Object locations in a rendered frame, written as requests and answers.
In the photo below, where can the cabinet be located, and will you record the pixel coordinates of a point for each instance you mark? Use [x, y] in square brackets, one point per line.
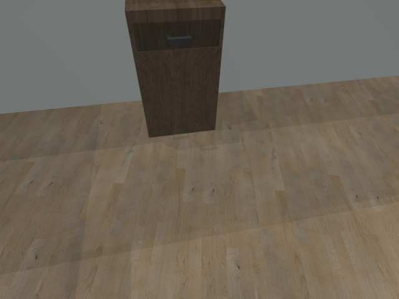
[179, 87]

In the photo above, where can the drawer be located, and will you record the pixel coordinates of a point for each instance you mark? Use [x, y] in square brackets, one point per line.
[151, 36]

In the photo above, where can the handle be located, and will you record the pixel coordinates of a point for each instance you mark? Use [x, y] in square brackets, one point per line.
[179, 40]

